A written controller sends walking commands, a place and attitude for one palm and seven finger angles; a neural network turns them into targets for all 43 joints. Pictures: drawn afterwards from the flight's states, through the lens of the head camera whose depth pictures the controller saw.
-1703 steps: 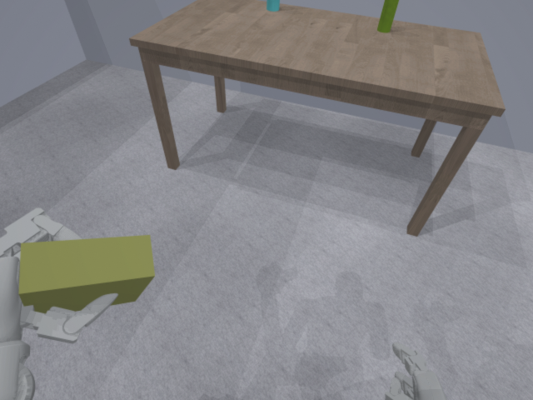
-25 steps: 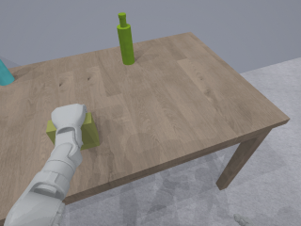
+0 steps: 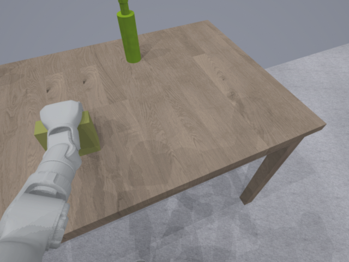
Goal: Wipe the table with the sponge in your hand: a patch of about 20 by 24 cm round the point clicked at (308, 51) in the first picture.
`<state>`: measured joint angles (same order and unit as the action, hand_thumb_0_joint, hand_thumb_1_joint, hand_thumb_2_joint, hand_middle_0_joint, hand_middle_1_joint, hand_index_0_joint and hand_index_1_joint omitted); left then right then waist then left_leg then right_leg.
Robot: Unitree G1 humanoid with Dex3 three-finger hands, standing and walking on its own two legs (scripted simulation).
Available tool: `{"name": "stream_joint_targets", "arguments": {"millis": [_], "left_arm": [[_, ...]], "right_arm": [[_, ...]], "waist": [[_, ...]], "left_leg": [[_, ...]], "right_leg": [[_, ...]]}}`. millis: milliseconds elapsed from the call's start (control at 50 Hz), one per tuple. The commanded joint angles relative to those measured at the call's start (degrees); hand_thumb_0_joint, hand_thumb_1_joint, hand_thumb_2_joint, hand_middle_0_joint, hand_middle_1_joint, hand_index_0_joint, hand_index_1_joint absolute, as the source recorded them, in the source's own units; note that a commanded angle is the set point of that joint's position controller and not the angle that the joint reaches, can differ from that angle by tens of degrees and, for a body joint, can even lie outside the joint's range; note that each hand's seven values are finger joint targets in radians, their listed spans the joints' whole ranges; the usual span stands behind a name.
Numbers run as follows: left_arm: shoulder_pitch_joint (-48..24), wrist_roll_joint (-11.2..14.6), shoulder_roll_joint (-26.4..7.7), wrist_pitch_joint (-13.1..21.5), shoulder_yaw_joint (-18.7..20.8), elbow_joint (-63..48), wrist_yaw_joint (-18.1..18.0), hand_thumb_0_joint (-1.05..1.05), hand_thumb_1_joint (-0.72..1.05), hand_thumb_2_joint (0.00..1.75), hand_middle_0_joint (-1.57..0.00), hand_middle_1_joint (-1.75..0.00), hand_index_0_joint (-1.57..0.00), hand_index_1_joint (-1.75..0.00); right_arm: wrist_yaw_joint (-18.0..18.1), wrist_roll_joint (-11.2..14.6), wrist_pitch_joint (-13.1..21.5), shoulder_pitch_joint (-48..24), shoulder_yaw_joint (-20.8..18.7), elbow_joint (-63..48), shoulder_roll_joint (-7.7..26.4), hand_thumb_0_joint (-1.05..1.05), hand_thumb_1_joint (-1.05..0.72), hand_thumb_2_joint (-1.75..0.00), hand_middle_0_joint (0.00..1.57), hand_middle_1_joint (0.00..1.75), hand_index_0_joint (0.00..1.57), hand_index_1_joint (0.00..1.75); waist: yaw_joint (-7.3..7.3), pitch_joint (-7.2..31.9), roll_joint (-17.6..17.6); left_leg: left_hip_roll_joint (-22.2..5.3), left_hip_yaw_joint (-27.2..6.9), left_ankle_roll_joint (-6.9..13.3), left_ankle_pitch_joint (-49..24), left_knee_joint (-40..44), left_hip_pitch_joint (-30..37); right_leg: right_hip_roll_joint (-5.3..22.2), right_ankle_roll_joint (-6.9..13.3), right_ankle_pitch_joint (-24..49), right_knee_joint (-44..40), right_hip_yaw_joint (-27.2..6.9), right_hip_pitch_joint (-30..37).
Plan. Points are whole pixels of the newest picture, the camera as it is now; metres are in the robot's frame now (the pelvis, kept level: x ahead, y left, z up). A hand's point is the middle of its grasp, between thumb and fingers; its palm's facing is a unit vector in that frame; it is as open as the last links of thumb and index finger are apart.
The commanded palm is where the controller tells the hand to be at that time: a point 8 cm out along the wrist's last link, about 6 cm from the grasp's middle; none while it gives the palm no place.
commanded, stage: wipe forward along the middle lane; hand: left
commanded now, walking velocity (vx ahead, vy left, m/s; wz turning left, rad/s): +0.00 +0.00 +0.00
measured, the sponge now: (73, 141) +0.41 +0.29 +0.01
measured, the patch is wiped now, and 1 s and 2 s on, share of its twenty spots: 1.00 1.00 1.00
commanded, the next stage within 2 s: slide back across to the first lane in 0.38 s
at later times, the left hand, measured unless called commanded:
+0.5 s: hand (65, 115) +0.47 +0.31 +0.05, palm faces -0.12 +0.01 -0.99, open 9.0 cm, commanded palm +0.45 +0.30 +0.08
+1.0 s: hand (42, 122) +0.44 +0.36 +0.05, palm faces -0.13 +0.00 -0.99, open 9.0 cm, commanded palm +0.42 +0.35 +0.09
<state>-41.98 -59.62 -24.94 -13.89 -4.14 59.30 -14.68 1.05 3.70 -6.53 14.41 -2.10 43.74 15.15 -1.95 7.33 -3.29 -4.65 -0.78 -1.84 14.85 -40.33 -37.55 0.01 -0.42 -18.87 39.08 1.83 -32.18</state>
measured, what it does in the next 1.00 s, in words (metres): stands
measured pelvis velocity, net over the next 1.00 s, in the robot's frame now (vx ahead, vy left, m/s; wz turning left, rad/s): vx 0.02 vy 0.02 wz -0.01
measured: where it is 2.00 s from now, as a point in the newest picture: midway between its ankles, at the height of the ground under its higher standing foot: outside the picture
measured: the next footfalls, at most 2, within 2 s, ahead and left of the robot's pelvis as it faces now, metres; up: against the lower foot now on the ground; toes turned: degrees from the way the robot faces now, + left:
none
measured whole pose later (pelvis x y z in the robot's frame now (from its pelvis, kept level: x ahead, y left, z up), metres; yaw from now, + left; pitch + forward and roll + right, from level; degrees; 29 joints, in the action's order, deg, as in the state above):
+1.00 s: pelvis +0.02 +0.02 +0.00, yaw +0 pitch +14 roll -3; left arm -41.2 -61.5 -34.4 -8.8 2.8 59.7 -10.1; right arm 0.2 3.4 -6.4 15.4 -1.9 42.0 15.0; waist -3.4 7.1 -2.5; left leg -4.3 -0.3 -0.8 17.2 -41.0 -37.6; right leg 0.4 -1.6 -19.3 36.4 1.4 -30.8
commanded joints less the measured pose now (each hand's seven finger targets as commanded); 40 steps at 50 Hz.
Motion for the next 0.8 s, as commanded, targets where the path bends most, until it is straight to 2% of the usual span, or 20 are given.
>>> {"name": "stream_joint_targets", "arguments": {"millis": [0, 20, 100, 160, 200, 240, 280, 340, 380, 400, 440, 460, 500, 540, 640, 660, 700, 720, 760, 780], "left_arm": [[-15.8, -1.7, -12.0, -1.1, 1.3, -1.6, -0.9, 0.0, 0.1, 1.3, -1.2, -1.6, -1.2, -1.6], [-17.1, -1.9, -14.2, -0.9, 3.2, -1.3, -0.8, 0.0, 0.1, 1.3, -1.2, -1.6, -1.2, -1.6], [-19.7, -2.8, -12.4, -1.2, 0.6, -0.1, -0.6, 0.0, 0.1, 1.3, -1.2, -1.6, -1.2, -1.6], [-21.5, -3.1, -16.5, -0.9, 3.2, 1.5, -0.5, 0.0, 0.1, 1.3, -1.2, -1.6, -1.2, -1.6], [-22.1, -3.4, -15.3, -0.9, 1.8, 2.1, -0.1, 0.0, 0.1, 1.3, -1.2, -1.6, -1.2, -1.6], [-23.7, -3.4, -15.5, -0.4, 1.9, 1.7, 0.1, 0.0, 0.1, 1.3, -1.2, -1.6, -1.2, -1.6], [-23.6, -3.8, -17.6, -0.6, 3.1, 2.4, 0.2, 0.0, 0.1, 1.3, -1.2, -1.6, -1.2, -1.6], [-25.7, -3.8, -16.4, -0.3, 1.9, 2.6, 0.6, 0.0, 0.1, 1.3, -1.2, -1.6, -1.2, -1.6], [-26.6, -4.3, -18.7, -0.6, 3.0, 4.1, 0.7, 0.0, 0.1, 1.3, -1.2, -1.6, -1.2, -1.6], [-27.6, -4.4, -18.1, -0.6, 2.3, 4.3, 0.8, 0.0, 0.1, 1.3, -1.2, -1.6, -1.2, -1.6], [-27.4, -4.6, -18.9, -0.2, 3.2, 4.1, 1.1, 0.0, 0.1, 1.3, -1.2, -1.6, -1.2, -1.6], [-26.1, -4.5, -17.8, -0.3, 2.4, 4.7, 1.3, 0.0, 0.1, 1.3, -1.2, -1.6, -1.2, -1.6], [-24.6, -4.6, -21.0, -0.1, 4.9, 3.7, 1.6, 0.0, 0.1, 1.3, -1.2, -1.6, -1.2, -1.6], [-25.8, -4.3, -21.7, 0.6, 5.5, 0.8, 1.8, 0.0, 0.1, 1.3, -1.2, -1.6, -1.2, -1.6], [-22.7, -3.9, -23.7, 1.3, 7.5, -3.0, 1.6, 0.0, 0.1, 1.3, -1.2, -1.6, -1.2, -1.6], [-21.0, -3.9, -25.3, 1.3, 8.9, -3.4, 1.4, 0.0, 0.1, 1.3, -1.2, -1.6, -1.2, -1.6], [-18.0, -3.8, -23.9, 0.9, 8.2, -2.7, 1.4, 0.0, 0.1, 1.3, -1.2, -1.6, -1.2, -1.6], [-18.0, -3.4, -24.6, 1.4, 9.3, -4.2, 1.6, 0.0, 0.1, 1.3, -1.2, -1.6, -1.2, -1.6], [-14.7, -3.5, -27.0, 1.4, 10.9, -4.0, 1.6, 0.0, 0.1, 1.3, -1.2, -1.6, -1.2, -1.6], [-15.5, -3.7, -25.1, 1.4, 8.9, -4.1, 1.8, 0.0, 0.1, 1.3, -1.2, -1.6, -1.2, -1.6]], "right_arm": [[0.4, 0.0, 2.0, -0.3, -2.2, -5.7, 8.6, 0.0, -0.9, -0.9, 0.2, 0.3, 0.2, 0.3], [0.4, 0.0, 1.9, -0.2, -2.2, -5.5, 8.7, 0.0, -0.9, -0.9, 0.2, 0.3, 0.2, 0.3], [0.2, -0.1, 2.0, 0.9, -2.1, -5.7, 8.6, 0.0, -0.9, -0.9, 0.2, 0.3, 0.2, 0.3], [0.3, -0.4, 2.0, 2.0, -2.1, -5.3, 9.2, 0.0, -0.9, -0.9, 0.2, 0.3, 0.2, 0.3], [0.2, -0.4, 2.0, 2.5, -2.1, -5.4, 9.1, 0.0, -0.9, -0.9, 0.2, 0.3, 0.2, 0.3], [0.1, -0.6, 2.0, 3.3, -2.3, -5.2, 9.1, 0.0, -0.9, -0.9, 0.2, 0.3, 0.2, 0.3], [0.1, -0.7, 1.8, 3.8, -2.2, -5.3, 9.3, 0.0, -0.9, -0.9, 0.2, 0.3, 0.2, 0.3], [0.1, -0.8, 1.9, 4.7, -2.4, -4.9, 9.3, 0.0, -0.9, -0.9, 0.2, 0.3, 0.2, 0.3], [0.1, -0.9, 1.8, 5.4, -2.2, -4.7, 9.5, 0.0, -0.9, -0.9, 0.2, 0.3, 0.2, 0.3], [0.0, -0.9, 1.8, 5.5, -2.3, -4.5, 9.5, 0.0, -0.9, -0.9, 0.2, 0.3, 0.2, 0.3], [0.0, -1.2, 1.8, 6.4, -2.6, -4.3, 9.7, 0.0, -0.9, -0.9, 0.2, 0.3, 0.2, 0.3], [-0.1, -1.2, 1.8, 6.6, -2.6, -4.5, 9.4, 0.0, -0.9, -0.9, 0.2, 0.3, 0.2, 0.3], [-0.2, -1.1, 1.5, 6.7, -2.5, -4.7, 9.6, 0.0, -0.9, -0.9, 0.2, 0.3, 0.2, 0.3], [-0.2, -1.1, 1.5, 6.8, -2.7, -4.8, 9.6, 0.0, -0.9, -0.9, 0.2, 0.3, 0.2, 0.3], [-0.3, -0.8, 1.4, 6.0, -3.0, -5.4, 9.5, 0.0, -0.9, -0.9, 0.2, 0.3, 0.2, 0.3], [-0.4, -0.7, 1.4, 5.8, -3.0, -5.5, 9.5, 0.0, -0.9, -0.9, 0.2, 0.3, 0.2, 0.3], [-0.6, -0.5, 1.4, 5.1, -2.8, -5.6, 9.5, 0.0, -0.9, -0.9, 0.2, 0.3, 0.2, 0.3], [-0.7, -0.6, 1.5, 4.7, -2.9, -5.7, 9.5, 0.0, -0.9, -0.9, 0.2, 0.3, 0.2, 0.3], [-0.7, -0.5, 1.2, 4.6, -2.8, -5.9, 9.8, 0.0, -0.9, -0.9, 0.2, 0.3, 0.2, 0.3], [-0.7, -0.3, 1.2, 4.1, -2.7, -6.1, 9.6, 0.0, -0.9, -0.9, 0.2, 0.3, 0.2, 0.3]], "waist": [[-1.62, 12.3, 5.7], [-1.45, 12.6, 5.4], [-2.46, 12.2, 3.6], [-2.7, 13.3, 3.8], [-3.25, 13.4, 4.3], [-3.29, 15.1, 2.2], [-3.17, 15.7, 2.6], [-4.07, 16.3, 1.8], [-4.19, 15.6, 2.2], [-4.67, 15.1, 1.6], [-4.44, 17.3, 1.4], [-4.1, 17.5, 0.5], [-2.98, 19.2, 0.9], [-2.75, 20.9, -1.0], [-1.61, 21.4, -0.7], [-0.79, 21.3, -1.4], [-0.8, 18.9, 0.1], [-0.08, 20.5, -1.4], [0.42, 19.5, -0.6], [-0.5, 17.4, -0.1]], "left_leg": [[4.0, 2.3, 4.1, -3.1, 3.4, 11.1], [3.8, 1.7, 3.9, -3.4, 3.6, 10.8], [3.9, 1.7, 3.9, -2.5, 3.2, 11.1], [3.7, 1.5, 4.1, -3.5, 2.5, 10.7], [3.7, 1.6, 4.0, -3.5, 2.2, 10.3], [3.6, 1.3, 3.9, -5.1, 1.7, 11.3], [3.6, 1.5, 4.0, -5.0, 1.4, 10.7], [3.6, 1.4, 4.0, -5.9, 0.7, 10.9], [3.5, 1.2, 4.0, -5.2, 0.7, 9.8], [3.4, 1.2, 4.0, -5.3, 0.6, 9.7], [3.2, 0.9, 4.0, -7.2, -0.1, 10.7], [3.4, 1.1, 4.0, -7.0, 0.0, 10.7], [3.3, 1.1, 4.0, -8.2, -0.1, 10.8], [3.3, 0.9, 4.0, -10.1, -0.1, 12.4], [3.3, 0.8, 4.3, -11.8, 0.9, 14.7], [3.4, 0.9, 4.2, -12.1, 1.2, 14.8], [3.5, 1.1, 4.3, -11.5, 1.9, 14.2], [3.5, 1.0, 4.2, -13.5, 2.0, 15.3], [3.8, 1.2, 4.3, -13.0, 2.1, 14.7], [3.9, 1.3, 4.3, -11.8, 2.5, 14.3]], "right_leg": [[-2.4, 2.1, 8.7, -7.5, 0.6, 1.9], [-2.5, 2.2, 8.6, -7.2, 0.7, 2.0], [-2.7, 2.3, 6.9, -6.8, 1.1, -0.7], [-2.8, 2.3, 8.0, -6.3, 1.0, -0.7], [-2.8, 2.2, 8.3, -6.3, 1.0, -1.1], [-3.0, 2.4, 9.4, -5.4, 1.2, -1.6], [-3.0, 2.3, 9.5, -5.5, 1.0, -1.3], [-3.2, 2.3, 10.3, -5.1, 1.0, -2.3], [-3.3, 2.3, 9.5, -4.9, 1.2, -2.8], [-3.3, 2.4, 9.6, -4.8, 1.3, -3.6], [-3.5, 2.5, 10.9, -4.2, 1.4, -3.5], [-3.5, 2.5, 10.6, -4.5, 1.3, -3.4], [-3.5, 2.6, 12.2, -4.1, 1.2, -1.2], [-3.5, 2.7, 13.6, -3.8, 1.3, -0.6], [-3.6, 2.7, 14.5, -4.6, 1.6, 2.0], [-3.6, 2.8, 14.8, -4.7, 1.7, 2.8], [-3.6, 2.7, 14.7, -5.3, 2.0, 3.1], [-3.5, 3.0, 16.3, -5.0, 1.8, 4.2], [-3.5, 2.9, 16.4, -5.2, 1.9, 5.3], [-3.5, 2.8, 15.5, -5.7, 1.9, 4.6]]}}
